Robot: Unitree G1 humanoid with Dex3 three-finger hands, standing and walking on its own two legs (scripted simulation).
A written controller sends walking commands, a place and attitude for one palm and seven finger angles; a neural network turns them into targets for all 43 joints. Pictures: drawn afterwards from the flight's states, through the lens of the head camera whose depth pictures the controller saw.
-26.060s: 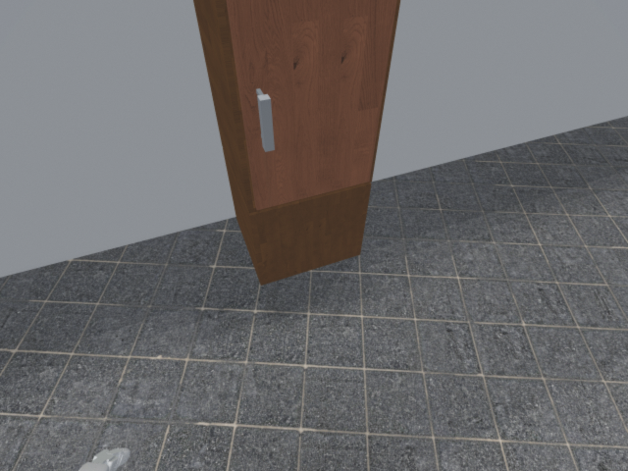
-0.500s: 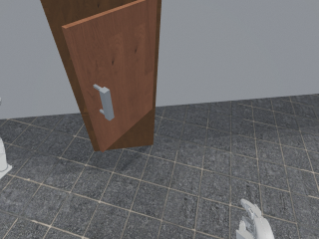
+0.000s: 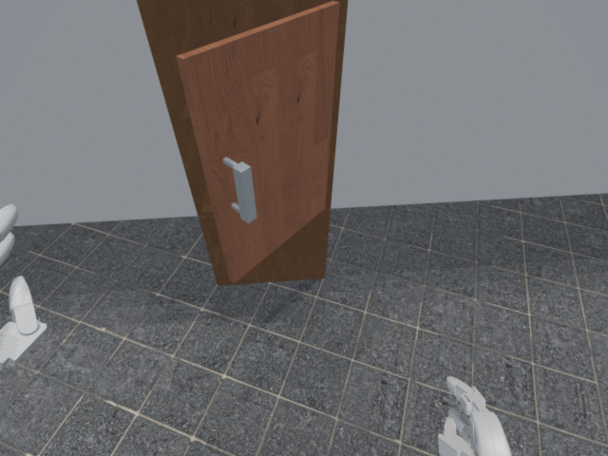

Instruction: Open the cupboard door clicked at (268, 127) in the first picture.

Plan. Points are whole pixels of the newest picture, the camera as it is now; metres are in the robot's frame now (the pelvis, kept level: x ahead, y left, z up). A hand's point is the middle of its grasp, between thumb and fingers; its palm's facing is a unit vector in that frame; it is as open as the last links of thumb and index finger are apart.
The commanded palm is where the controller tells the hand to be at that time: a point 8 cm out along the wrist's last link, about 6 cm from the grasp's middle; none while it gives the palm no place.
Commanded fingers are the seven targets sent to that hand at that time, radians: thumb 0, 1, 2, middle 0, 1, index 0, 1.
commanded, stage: stop stepping back and stand still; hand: left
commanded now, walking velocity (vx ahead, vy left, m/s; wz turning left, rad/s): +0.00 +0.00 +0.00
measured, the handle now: (238, 189) +0.62 +0.17 -0.03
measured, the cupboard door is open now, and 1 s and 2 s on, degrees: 44 44 44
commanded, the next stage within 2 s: let the arm hang, fingers relaxed in 0.42 s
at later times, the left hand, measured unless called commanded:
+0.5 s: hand (12, 334) +0.19 +0.29 +0.16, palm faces +0.40 -0.79 -0.47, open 7.4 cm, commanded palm none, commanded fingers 0.00 0.90 0.90 -0.20 -0.30 -0.20 -0.30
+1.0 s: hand out of the picture -0.02 +0.21 -0.17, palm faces +0.01 -0.97 -0.23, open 7.2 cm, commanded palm none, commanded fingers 0.00 0.90 0.90 -0.20 -0.30 -0.20 -0.30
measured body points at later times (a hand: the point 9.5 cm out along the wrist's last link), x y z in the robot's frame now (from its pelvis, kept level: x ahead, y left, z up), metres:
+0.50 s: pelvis -0.01 +0.03 +0.00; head +0.00 +0.03 +0.45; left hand +0.16 +0.33 +0.18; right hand +0.14 -0.20 -0.08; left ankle -0.01 +0.13 -0.74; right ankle +0.03 -0.10 -0.74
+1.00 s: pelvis -0.03 +0.01 +0.00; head +0.00 +0.01 +0.45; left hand -0.02 +0.26 -0.15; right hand -0.01 -0.27 -0.14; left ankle -0.01 +0.13 -0.74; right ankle +0.03 -0.10 -0.74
